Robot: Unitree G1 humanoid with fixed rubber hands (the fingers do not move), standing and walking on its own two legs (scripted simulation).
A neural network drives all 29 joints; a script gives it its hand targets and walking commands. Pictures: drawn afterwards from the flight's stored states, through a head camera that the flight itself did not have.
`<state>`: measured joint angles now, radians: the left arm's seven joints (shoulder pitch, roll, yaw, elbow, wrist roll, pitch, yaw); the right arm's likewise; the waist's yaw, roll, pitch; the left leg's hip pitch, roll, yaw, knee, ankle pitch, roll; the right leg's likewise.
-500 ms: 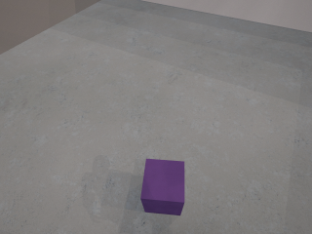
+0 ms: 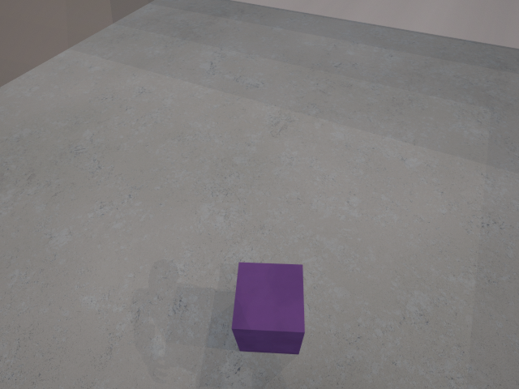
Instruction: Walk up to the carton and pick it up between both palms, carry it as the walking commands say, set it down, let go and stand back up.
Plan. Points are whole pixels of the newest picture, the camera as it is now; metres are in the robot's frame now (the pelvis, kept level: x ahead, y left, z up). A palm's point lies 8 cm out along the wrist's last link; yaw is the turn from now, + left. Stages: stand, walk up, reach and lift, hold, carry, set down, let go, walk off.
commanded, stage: walk up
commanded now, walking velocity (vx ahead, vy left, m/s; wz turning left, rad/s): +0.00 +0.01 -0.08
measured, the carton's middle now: (269, 309) +0.42 +0.02 -0.63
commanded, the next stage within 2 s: stand in 0.18 s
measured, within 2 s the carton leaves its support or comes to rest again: neither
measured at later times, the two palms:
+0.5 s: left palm out of the picture +0.09 +0.23 -0.16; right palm out of the picture +0.10 -0.23 -0.15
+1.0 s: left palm out of the picture +0.13 +0.22 -0.17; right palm (401, 382) +0.15 -0.21 -0.17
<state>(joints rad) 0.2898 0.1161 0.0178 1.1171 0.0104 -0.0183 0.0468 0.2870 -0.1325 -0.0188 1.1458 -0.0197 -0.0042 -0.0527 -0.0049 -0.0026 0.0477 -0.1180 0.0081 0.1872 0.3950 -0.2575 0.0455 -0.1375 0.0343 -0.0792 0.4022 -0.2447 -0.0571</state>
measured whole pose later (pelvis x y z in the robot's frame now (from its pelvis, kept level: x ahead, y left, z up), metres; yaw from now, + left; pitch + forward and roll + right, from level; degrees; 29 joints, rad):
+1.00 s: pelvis -0.08 -0.01 -0.07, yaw +1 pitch +11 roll +1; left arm -0.08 0.20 0.08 0.43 -0.02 0.54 -0.05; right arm -0.09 -0.17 -0.02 0.41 0.03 0.54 -0.01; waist 0.00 -0.01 0.07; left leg -0.80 0.03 0.15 1.00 -0.40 0.07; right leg -0.82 0.00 -0.10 1.01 -0.40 -0.08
